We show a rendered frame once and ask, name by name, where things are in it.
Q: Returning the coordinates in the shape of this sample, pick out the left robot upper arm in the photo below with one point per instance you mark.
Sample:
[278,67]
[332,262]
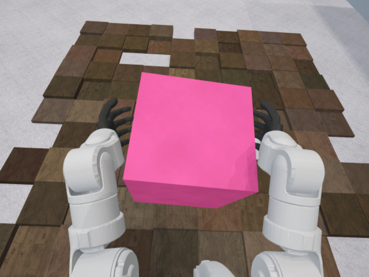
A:
[112,262]

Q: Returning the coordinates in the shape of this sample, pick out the left robot forearm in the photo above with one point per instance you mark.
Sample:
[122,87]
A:
[89,173]

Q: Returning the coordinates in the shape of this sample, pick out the carton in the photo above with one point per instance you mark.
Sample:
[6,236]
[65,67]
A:
[192,143]

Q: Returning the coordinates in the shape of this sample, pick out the right robot hand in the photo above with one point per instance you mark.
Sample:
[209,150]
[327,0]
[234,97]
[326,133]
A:
[272,121]

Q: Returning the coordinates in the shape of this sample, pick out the right robot forearm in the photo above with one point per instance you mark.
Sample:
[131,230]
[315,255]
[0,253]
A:
[296,177]

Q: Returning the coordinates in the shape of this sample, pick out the left robot hand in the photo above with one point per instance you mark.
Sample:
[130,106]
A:
[106,119]

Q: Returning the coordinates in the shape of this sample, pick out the robot right thigh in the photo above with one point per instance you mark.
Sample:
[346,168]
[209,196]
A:
[212,269]

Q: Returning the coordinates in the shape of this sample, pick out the right robot upper arm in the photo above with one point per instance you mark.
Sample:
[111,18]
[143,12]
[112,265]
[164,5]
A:
[283,264]

